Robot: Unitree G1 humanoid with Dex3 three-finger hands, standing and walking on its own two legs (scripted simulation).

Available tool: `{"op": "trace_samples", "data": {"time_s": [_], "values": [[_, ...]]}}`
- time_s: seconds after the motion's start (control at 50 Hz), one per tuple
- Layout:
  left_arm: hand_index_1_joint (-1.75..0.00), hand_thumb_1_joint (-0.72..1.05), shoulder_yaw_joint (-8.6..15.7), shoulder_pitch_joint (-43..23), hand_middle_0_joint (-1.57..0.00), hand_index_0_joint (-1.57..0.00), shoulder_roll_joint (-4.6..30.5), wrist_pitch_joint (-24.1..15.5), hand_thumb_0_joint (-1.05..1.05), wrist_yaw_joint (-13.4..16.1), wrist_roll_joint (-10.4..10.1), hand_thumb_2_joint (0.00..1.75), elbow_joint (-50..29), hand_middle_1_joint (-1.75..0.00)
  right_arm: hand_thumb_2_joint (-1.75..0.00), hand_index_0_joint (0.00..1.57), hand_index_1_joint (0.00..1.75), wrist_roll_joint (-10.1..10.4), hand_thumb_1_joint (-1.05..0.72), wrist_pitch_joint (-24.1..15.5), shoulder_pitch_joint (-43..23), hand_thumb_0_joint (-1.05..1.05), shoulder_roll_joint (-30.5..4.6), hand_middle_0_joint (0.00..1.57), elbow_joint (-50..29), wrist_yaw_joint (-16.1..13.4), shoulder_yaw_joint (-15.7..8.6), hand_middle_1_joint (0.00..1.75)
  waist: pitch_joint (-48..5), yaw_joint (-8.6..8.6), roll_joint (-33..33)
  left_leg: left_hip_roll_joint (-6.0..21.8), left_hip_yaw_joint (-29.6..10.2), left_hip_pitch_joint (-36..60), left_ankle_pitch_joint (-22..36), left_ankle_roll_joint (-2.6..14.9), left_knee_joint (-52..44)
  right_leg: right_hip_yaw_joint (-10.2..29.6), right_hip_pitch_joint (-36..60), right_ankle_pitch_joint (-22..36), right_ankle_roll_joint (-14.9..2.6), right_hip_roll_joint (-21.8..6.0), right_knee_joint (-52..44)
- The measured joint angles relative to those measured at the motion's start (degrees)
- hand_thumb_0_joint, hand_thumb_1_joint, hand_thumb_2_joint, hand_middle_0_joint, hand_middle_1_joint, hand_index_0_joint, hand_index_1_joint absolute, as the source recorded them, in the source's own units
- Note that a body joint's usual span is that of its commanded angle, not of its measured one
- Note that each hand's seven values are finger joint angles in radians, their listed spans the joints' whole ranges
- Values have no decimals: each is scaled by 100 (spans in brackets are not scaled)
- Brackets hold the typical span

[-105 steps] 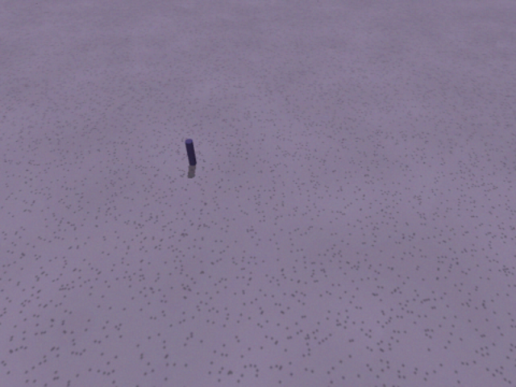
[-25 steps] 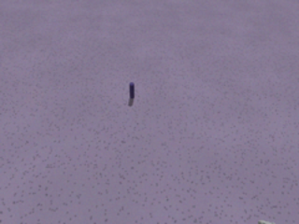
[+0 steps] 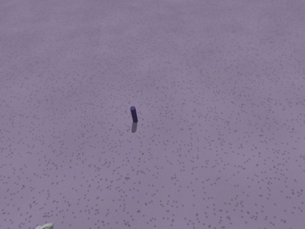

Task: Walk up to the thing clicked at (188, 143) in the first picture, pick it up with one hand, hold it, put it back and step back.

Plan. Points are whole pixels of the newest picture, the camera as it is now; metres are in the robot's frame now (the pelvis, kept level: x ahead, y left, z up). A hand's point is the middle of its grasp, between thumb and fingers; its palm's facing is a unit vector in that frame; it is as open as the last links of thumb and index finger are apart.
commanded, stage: walk up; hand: left
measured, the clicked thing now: (134, 114) +1.07 +0.19 -0.68
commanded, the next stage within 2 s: none
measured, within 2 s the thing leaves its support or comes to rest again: neither
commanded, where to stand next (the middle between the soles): +0.72 -0.02 m, yaw +0 degrees
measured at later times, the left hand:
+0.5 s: hand (64, 195) +0.27 +0.31 -0.15, palm faces -0.04 -0.95 -0.32, open 7.4 cm
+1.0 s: hand (93, 132) +0.49 +0.24 -0.10, palm faces -0.01 -0.91 -0.41, open 7.4 cm
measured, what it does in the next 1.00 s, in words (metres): walks ahead: left foot, then right foot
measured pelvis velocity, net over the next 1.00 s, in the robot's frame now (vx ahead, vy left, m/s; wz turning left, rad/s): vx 0.42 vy -0.03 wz -0.02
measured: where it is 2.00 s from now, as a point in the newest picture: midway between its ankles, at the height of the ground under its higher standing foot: (161, 159)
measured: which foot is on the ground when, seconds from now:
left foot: up 0.00-0.30, down 0.32-0.82, up 0.84-1.00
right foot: down 0.00-0.36, up 0.38-0.76, down 0.78-1.00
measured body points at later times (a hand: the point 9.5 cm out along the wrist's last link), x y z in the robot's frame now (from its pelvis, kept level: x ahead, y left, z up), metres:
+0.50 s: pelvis +0.23 +0.04 +0.00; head +0.25 +0.07 +0.45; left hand +0.28 +0.35 -0.13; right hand +0.32 -0.28 -0.08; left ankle +0.27 +0.14 -0.73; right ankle +0.20 -0.12 -0.65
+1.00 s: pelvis +0.42 -0.03 +0.01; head +0.43 -0.07 +0.46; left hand +0.49 +0.28 -0.08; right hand +0.48 -0.34 -0.13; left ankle +0.41 +0.13 -0.65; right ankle +0.46 -0.13 -0.73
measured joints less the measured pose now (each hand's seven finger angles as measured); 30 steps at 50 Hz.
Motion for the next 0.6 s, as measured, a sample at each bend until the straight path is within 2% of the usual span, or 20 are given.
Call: {"op": "trace_samples", "data": {"time_s": [0.06,0.12,0.18,0.24,0.28,0.32,0.36,0.4,0.44,0.48,0.6], "values": [[-30,90,-59,288,-21,-21,-51,16,0,42,-14,89,30,-30,-90,20,30,2,-91,-15,-151,1,-63,20,-140,57,-21,30,-65,66,43,141,-74,-680,537,2,-180,1,453,12,1,108,-477],[-30,90,-83,549,-21,-21,-29,39,0,43,22,89,80,-30,-90,20,30,-40,-91,-4,-260,1,-104,20,-252,130,-87,30,-109,70,84,318,-159,-1114,949,-125,-832,-53,809,-83,-23,241,-765],[-30,90,-64,724,-21,-21,39,42,0,30,64,89,73,-30,-90,20,30,-102,-91,41,-320,1,-103,20,-259,191,-135,30,-127,85,65,466,-60,-1293,1195,-248,-1764,-157,1104,-256,-14,336,-931],[-30,90,-35,830,-21,-21,155,36,0,23,90,89,23,-30,-90,20,30,-141,-91,52,-375,1,-65,20,-228,250,-151,30,-93,163,-37,518,106,-1190,1507,-241,-2670,-220,1320,-541,56,376,-886],[-30,90,-21,893,-21,-21,234,49,0,21,92,89,13,-30,-90,20,30,-153,-91,35,-408,1,-33,20,-214,272,-156,30,-91,206,-122,482,209,-981,1622,-167,-3109,-246,1437,-814,127,367,-739],[-30,90,-20,973,-21,-21,312,89,0,29,83,89,22,-30,-90,20,30,-170,-91,-18,-412,1,-10,20,-228,273,-163,30,-147,217,-231,379,320,-685,1729,-95,-3423,-252,1493,-1191,204,297,-432],[-30,90,-4,943,-21,-21,377,178,0,90,53,89,89,-30,-90,20,30,-240,-91,-111,-502,1,93,20,-269,224,-164,30,-70,203,-565,145,515,-585,1484,-69,-3163,-93,1251,-1449,59,-22,497],[-30,90,-50,909,-21,-21,290,270,0,151,17,89,138,-30,-90,20,30,-221,-91,-197,-526,1,107,20,-417,177,-140,30,-39,108,-519,170,533,-489,1163,-31,-2950,261,688,-1520,-59,153,1846],[-30,90,-131,856,-21,-21,276,305,0,166,19,89,187,-30,-90,20,30,-127,-91,-228,-486,1,172,20,-504,123,-109,30,-38,-5,-473,209,506,-215,1056,-12,-3084,452,138,-1419,-108,322,2810],[-30,90,-141,779,-21,-21,311,295,1,149,-15,89,170,-30,-90,20,30,-62,-91,-247,-378,1,247,20,-544,65,-38,30,-44,-64,-528,187,519,133,1079,-45,-3415,616,-312,-1122,-103,320,3052],[-30,90,-44,566,-20,-20,382,298,0,26,-21,89,-7,-30,-90,20,30,-36,-90,-252,-8,1,270,21,-511,40,51,30,-48,-85,-605,98,576,906,977,-77,-4036,711,-1091,-283,106,-38,2161]]}}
